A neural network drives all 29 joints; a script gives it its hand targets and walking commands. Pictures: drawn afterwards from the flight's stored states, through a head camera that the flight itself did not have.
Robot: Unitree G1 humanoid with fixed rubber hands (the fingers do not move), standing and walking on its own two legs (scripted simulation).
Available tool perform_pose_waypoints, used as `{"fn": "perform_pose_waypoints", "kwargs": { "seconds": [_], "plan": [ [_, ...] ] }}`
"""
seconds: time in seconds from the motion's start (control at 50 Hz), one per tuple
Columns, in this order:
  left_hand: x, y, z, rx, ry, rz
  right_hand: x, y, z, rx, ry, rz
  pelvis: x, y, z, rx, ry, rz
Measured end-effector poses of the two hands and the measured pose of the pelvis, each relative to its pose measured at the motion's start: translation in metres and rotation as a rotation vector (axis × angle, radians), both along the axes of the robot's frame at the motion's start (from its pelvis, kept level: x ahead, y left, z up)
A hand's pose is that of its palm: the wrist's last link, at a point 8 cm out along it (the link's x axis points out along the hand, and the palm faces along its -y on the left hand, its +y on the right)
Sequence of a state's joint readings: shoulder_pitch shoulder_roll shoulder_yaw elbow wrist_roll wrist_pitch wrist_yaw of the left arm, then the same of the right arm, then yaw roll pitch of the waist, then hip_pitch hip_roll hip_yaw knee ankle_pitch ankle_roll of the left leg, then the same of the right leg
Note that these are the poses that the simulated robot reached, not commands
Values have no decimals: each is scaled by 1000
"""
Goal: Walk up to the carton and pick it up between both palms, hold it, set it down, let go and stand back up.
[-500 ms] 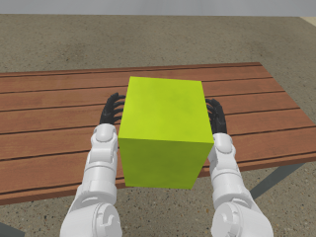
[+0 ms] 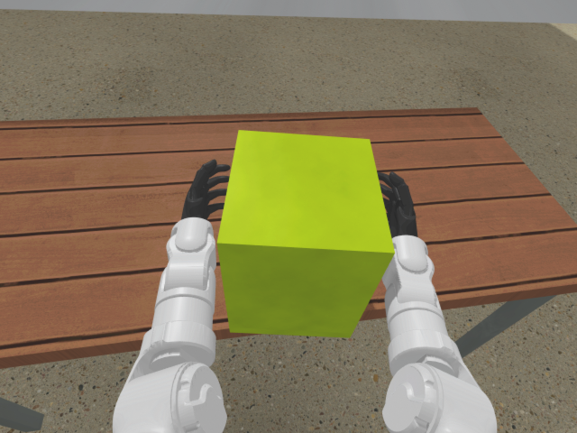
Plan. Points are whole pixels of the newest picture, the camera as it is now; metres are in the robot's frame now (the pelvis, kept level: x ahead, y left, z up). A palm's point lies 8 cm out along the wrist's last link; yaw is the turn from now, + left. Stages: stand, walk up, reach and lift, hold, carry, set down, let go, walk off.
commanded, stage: set down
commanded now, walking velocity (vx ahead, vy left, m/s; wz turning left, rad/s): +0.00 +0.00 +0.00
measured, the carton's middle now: (297, 239) +0.40 +0.00 +0.02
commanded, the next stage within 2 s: none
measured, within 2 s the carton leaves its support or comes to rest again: neither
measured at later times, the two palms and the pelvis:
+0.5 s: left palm (199, 220) +0.40 +0.14 +0.06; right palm (400, 231) +0.39 -0.15 +0.07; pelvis +0.00 +0.00 +0.00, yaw -1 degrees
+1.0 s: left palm (165, 201) +0.42 +0.19 +0.08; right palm (418, 203) +0.44 -0.18 +0.09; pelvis -0.01 +0.00 -0.02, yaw +1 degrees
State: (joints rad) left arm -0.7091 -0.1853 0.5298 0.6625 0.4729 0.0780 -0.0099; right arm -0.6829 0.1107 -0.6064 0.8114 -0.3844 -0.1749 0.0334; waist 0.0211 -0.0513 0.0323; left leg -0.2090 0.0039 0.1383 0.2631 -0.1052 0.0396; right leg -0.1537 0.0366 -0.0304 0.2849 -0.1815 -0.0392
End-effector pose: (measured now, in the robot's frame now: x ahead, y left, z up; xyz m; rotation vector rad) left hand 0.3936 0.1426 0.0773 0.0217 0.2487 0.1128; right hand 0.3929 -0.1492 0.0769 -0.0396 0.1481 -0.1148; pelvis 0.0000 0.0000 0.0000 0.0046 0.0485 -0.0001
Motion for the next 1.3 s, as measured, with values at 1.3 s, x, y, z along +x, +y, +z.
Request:
{"fn": "perform_pose_waypoints", "kwargs": {
  "seconds": [1.3],
  "plan": [
    [23,37,78,35,-83,6,30,-46,71,47,76,31,-25,-15,-11,-18,151,22]
  ]
}}
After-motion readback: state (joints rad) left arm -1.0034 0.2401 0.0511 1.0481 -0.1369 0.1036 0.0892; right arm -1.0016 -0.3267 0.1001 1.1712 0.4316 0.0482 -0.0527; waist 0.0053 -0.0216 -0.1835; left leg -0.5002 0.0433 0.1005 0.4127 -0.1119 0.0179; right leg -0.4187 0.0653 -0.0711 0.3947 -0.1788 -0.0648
